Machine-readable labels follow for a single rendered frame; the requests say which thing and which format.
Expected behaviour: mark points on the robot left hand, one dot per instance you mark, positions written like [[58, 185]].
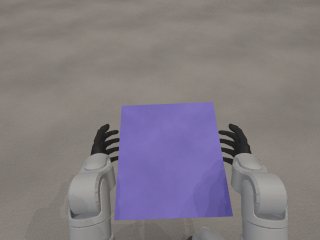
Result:
[[100, 144]]

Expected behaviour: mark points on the carton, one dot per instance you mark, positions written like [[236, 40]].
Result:
[[170, 163]]

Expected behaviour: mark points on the robot right hand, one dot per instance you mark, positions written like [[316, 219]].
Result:
[[240, 143]]

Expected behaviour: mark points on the right robot thigh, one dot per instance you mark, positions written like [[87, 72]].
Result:
[[205, 234]]

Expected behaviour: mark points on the left robot forearm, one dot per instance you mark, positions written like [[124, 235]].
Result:
[[88, 200]]

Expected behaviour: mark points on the right robot forearm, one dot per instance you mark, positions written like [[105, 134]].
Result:
[[264, 199]]

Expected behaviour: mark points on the right robot shin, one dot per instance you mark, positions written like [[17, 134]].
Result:
[[204, 228]]

